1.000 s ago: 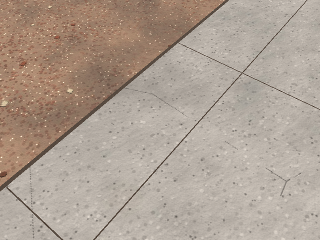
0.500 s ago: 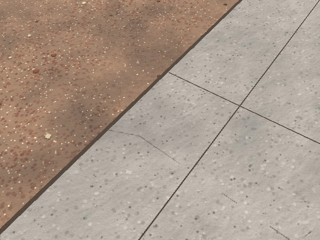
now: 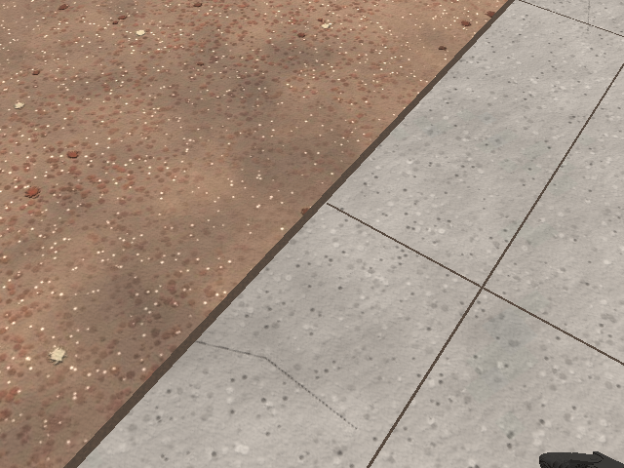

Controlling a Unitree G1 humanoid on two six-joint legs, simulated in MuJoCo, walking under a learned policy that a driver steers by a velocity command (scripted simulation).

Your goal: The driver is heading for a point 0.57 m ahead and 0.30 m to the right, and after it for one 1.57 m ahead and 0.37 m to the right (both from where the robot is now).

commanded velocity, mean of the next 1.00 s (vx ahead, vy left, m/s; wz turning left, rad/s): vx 0.50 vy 0.00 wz -0.55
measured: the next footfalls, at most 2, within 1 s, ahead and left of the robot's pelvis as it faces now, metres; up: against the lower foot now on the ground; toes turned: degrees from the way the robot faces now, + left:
right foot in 0.46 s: +0.37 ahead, -0.17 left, +0.00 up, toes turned -19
left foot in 0.94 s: +0.72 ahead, -0.11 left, +0.00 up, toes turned -36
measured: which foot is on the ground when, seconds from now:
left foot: down 0.00-0.44, up 0.46-0.92, down 0.94-1.00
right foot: up 0.00-0.44, down 0.46-0.96, up 0.98-1.00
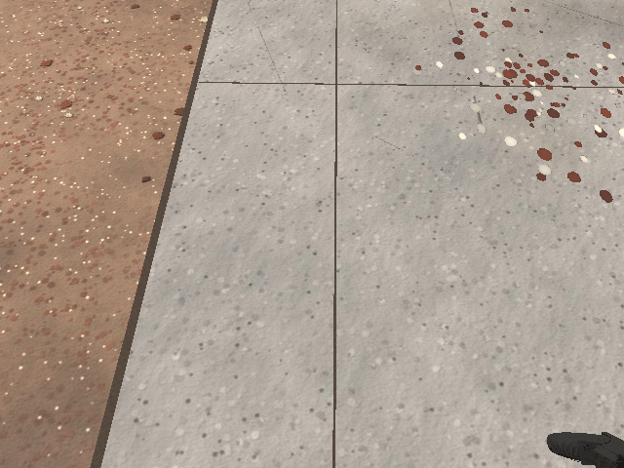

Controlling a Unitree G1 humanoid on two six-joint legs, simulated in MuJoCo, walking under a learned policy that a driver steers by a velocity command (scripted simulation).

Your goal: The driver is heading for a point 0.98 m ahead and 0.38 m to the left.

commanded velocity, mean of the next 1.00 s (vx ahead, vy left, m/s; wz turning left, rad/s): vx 0.50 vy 0.00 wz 0.25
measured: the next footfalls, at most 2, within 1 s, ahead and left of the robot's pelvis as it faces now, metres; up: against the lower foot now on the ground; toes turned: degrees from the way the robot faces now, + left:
right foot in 0.42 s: +0.36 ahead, -0.16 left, +0.00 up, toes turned +1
left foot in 0.92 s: +0.59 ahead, +0.15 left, +0.00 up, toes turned +21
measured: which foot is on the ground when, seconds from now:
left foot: down 0.00-0.42, up 0.44-0.90, down 0.92-1.00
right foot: up 0.00-0.40, down 0.42-0.94, up 0.96-1.00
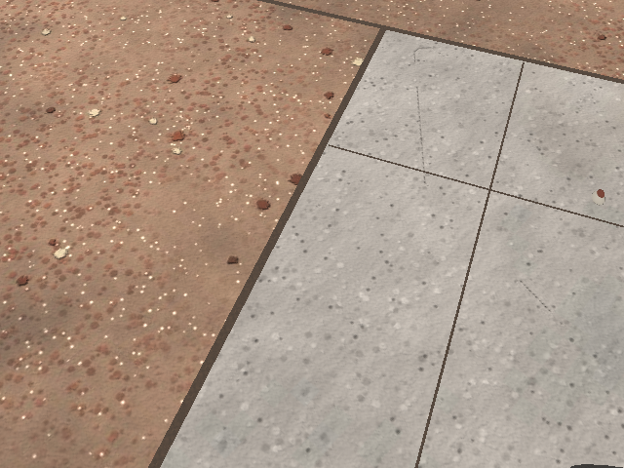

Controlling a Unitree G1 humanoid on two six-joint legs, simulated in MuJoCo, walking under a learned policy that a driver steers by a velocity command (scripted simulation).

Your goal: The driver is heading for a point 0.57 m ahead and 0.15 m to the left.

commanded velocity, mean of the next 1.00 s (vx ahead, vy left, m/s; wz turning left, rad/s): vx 0.44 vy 0.00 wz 0.52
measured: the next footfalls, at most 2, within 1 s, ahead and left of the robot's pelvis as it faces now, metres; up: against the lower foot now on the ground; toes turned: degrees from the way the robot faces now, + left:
right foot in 0.42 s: +0.43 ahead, -0.11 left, +0.00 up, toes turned +18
left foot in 0.90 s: +0.57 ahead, +0.24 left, +0.00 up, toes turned +31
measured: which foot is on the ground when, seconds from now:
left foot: down 0.00-0.42, up 0.44-0.88, down 0.90-1.00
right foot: up 0.00-0.40, down 0.42-0.90, up 0.92-1.00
